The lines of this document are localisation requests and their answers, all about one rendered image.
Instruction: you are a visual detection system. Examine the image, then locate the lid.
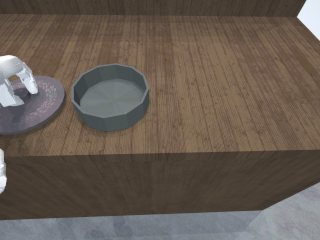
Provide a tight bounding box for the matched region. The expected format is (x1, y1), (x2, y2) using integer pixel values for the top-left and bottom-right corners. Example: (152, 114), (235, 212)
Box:
(0, 75), (66, 135)

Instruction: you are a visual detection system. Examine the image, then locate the pot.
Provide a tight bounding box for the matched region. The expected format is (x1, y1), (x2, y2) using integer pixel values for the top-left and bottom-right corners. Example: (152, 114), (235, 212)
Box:
(71, 63), (150, 132)

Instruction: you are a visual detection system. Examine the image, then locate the table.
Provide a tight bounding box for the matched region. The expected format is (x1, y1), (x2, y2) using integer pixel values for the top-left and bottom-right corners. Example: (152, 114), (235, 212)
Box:
(0, 0), (320, 220)

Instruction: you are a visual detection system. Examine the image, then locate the knob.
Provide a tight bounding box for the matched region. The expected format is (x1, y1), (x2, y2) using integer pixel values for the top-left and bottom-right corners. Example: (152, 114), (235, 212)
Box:
(13, 88), (31, 102)

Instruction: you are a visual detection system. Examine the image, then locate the left robot hand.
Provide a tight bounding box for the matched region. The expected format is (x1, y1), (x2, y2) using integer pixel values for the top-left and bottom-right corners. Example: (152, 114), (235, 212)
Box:
(0, 55), (38, 107)

